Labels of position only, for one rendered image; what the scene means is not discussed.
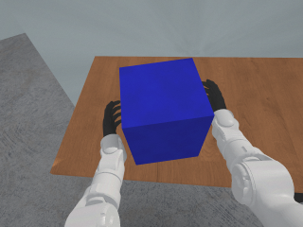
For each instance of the right robot upper arm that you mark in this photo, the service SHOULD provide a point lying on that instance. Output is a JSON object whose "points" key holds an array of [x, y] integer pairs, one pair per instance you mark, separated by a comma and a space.
{"points": [[267, 189]]}

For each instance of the table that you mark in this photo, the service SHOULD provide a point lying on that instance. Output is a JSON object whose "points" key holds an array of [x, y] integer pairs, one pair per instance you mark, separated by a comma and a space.
{"points": [[265, 95]]}

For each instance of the robot left hand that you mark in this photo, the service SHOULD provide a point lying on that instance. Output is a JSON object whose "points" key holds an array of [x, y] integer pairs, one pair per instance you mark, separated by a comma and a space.
{"points": [[108, 124]]}

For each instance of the robot right hand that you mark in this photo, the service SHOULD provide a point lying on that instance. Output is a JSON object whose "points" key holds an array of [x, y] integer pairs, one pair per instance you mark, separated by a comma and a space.
{"points": [[214, 96]]}

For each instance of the left robot upper arm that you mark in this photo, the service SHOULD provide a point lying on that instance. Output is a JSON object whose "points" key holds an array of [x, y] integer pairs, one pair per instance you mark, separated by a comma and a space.
{"points": [[96, 215]]}

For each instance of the robot right forearm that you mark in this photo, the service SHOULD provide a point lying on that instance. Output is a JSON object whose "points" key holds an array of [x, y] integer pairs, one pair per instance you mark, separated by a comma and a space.
{"points": [[233, 146]]}

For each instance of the robot left forearm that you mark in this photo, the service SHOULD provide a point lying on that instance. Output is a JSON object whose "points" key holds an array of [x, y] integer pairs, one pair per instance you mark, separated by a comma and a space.
{"points": [[108, 177]]}

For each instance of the carton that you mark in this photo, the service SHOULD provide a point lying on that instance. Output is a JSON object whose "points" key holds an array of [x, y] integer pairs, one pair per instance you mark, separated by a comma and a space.
{"points": [[165, 111]]}

